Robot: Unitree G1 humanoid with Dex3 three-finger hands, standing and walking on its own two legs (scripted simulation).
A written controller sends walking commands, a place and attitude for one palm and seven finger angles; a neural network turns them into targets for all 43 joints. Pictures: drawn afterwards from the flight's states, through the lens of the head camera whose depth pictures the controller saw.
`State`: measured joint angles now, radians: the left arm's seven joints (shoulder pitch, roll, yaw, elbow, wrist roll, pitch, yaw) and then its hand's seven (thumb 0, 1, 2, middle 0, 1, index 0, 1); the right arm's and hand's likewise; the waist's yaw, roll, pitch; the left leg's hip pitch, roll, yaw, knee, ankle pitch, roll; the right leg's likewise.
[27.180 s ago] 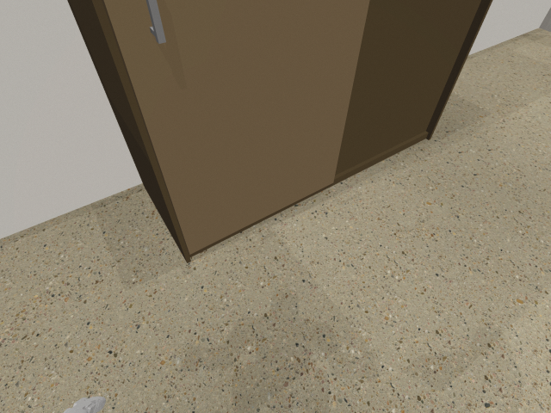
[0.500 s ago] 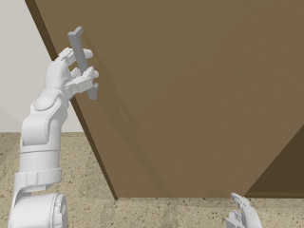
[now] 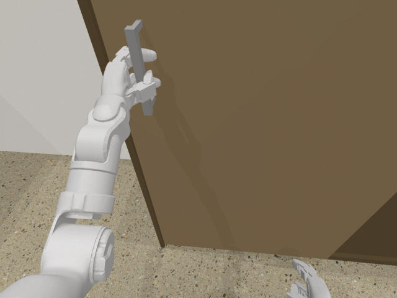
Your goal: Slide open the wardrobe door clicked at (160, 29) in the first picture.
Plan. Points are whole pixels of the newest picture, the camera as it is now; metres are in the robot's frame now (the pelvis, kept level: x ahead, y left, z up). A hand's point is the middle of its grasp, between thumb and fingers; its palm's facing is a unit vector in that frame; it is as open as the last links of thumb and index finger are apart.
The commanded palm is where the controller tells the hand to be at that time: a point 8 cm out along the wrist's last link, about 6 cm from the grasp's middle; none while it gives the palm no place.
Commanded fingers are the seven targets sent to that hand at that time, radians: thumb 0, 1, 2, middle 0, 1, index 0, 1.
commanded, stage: tug the door sideways, standing still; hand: left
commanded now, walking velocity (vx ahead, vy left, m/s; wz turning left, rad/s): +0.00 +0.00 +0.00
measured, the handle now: (143, 71) +0.47 +0.17 +0.24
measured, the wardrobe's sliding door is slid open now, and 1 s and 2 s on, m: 0.00 0.02 0.22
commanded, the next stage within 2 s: step sideways, sliding the door along in 0.22 s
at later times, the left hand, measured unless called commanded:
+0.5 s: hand (160, 89) +0.42 +0.12 +0.23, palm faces +0.15 -0.98 -0.14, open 5.9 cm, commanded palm +0.40 +0.16 +0.24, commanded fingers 0.00 0.90 0.90 -0.45 -1.40 -0.45 -1.40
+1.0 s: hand (166, 87) +0.44 +0.11 +0.23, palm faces +0.30 -0.95 -0.03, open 5.8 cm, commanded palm +0.41 +0.09 +0.22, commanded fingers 0.00 0.90 0.90 -0.45 -1.40 -0.45 -1.40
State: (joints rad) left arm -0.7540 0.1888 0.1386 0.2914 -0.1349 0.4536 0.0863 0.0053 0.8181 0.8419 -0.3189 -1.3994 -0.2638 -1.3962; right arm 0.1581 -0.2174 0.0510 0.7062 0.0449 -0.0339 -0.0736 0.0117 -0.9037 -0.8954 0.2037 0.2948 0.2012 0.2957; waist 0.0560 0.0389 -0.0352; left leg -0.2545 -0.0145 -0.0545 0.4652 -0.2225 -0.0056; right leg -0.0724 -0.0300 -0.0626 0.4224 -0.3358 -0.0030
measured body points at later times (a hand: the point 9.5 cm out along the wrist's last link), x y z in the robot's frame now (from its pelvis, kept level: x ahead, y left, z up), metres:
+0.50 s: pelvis -0.04 -0.01 -0.01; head -0.03 -0.03 +0.44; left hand +0.41 +0.17 +0.24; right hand +0.10 -0.26 -0.12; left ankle +0.01 +0.12 -0.74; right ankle -0.09 -0.12 -0.74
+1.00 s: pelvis +0.02 -0.09 -0.01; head +0.11 -0.08 +0.42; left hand +0.42 +0.16 +0.23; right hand +0.24 -0.30 -0.12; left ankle +0.04 +0.06 -0.74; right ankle +0.04 -0.24 -0.65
